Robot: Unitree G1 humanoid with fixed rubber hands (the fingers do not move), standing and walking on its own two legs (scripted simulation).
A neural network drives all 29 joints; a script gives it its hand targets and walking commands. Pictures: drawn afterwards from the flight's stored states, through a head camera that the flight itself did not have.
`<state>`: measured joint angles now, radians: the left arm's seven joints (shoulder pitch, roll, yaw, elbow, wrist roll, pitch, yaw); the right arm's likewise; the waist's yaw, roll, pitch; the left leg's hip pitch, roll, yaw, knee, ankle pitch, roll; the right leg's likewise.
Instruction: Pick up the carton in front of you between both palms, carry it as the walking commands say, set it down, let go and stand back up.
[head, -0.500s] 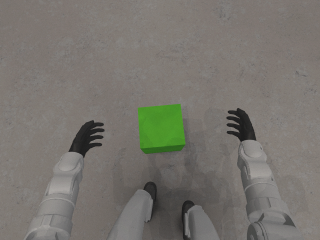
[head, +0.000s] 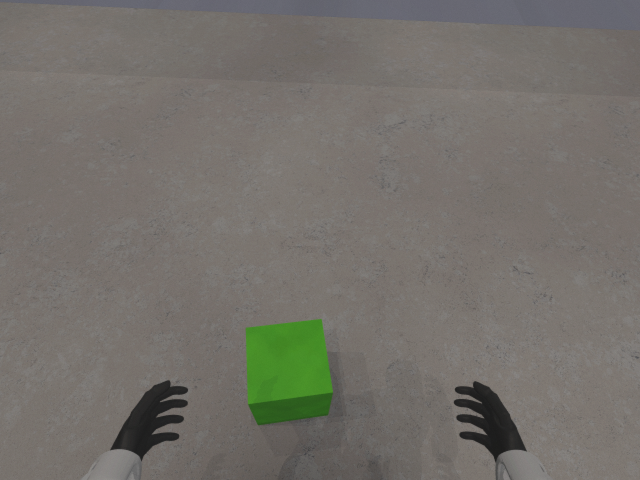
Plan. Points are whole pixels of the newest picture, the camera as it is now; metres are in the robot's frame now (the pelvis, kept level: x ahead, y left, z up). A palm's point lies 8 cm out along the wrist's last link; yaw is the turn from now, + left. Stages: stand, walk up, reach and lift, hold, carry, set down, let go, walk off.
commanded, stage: let go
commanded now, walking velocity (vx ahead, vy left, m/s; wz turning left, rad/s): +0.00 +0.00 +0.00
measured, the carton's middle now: (288, 373) +0.44 +0.09 -0.65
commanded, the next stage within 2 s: stand in 0.44 s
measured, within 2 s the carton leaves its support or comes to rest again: neither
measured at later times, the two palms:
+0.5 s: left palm (110, 445) +0.16 +0.26 -0.07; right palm (505, 464) +0.16 -0.23 -0.07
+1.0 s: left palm (85, 443) +0.16 +0.31 -0.11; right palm out of the picture +0.14 -0.26 -0.08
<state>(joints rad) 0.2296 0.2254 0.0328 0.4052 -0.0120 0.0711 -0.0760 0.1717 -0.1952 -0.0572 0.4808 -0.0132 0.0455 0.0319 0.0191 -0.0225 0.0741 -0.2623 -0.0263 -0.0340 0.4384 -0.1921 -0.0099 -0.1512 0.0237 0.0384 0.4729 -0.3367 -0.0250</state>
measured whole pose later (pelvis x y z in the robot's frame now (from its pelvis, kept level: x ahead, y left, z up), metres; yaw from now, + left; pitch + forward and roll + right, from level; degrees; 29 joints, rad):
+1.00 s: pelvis +0.03 +0.03 +0.00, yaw -2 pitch +0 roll +0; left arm 0.19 0.36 0.03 0.75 0.03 0.01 0.03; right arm 0.15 -0.31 -0.04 0.82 -0.03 0.00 -0.02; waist -0.01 -0.06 0.01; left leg -0.23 -0.04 0.02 0.51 -0.28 0.04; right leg -0.09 0.01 0.09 0.46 -0.37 0.02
